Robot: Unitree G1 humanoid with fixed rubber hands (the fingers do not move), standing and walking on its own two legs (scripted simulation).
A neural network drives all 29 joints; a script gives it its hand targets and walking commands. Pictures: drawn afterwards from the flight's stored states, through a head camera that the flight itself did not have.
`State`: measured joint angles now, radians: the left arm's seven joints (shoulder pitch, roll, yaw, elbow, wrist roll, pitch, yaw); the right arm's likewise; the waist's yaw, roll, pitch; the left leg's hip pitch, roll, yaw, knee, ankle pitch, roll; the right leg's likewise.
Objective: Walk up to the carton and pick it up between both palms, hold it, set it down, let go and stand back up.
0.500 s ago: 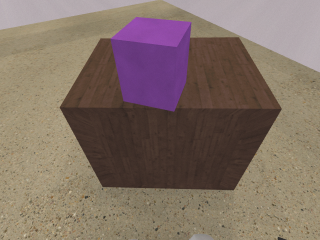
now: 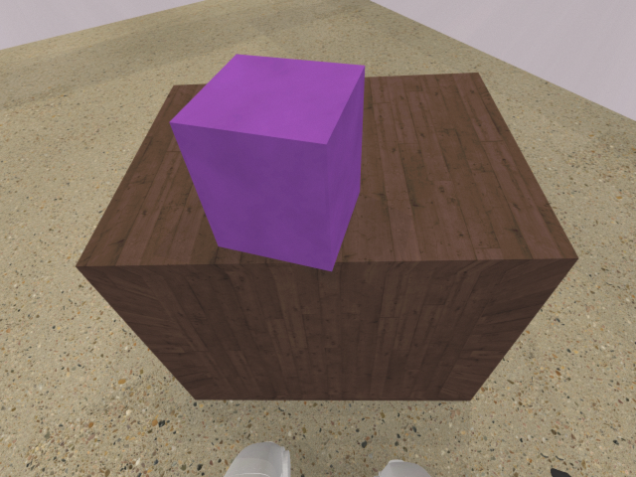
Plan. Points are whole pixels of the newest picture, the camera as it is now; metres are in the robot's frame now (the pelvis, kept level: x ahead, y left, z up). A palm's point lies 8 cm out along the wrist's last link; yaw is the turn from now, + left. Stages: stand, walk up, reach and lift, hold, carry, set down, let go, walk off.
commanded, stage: walk up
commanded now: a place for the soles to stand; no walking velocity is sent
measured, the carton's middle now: (284, 164) +0.56 +0.06 +0.09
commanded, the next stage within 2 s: none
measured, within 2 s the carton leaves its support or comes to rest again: neither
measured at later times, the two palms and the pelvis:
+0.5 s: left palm out of the picture +0.12 +0.46 -0.11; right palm (463, 462) +0.16 -0.17 -0.09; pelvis +0.08 +0.14 -0.01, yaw +1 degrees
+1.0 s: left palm out of the picture +0.16 +0.40 -0.11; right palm (501, 462) +0.16 -0.22 -0.10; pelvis +0.09 +0.10 -0.01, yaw -4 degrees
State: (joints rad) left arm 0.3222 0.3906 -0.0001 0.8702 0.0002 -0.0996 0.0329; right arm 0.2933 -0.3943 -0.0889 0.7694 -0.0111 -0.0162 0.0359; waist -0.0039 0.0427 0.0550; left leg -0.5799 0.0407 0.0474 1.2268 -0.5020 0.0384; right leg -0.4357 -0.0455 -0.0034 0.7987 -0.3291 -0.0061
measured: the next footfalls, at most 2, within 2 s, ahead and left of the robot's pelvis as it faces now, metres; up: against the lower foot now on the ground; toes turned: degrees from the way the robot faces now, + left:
left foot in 0.26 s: +0.18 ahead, +0.21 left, +0.00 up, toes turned +8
right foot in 0.88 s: +0.24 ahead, -0.01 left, +0.00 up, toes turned -4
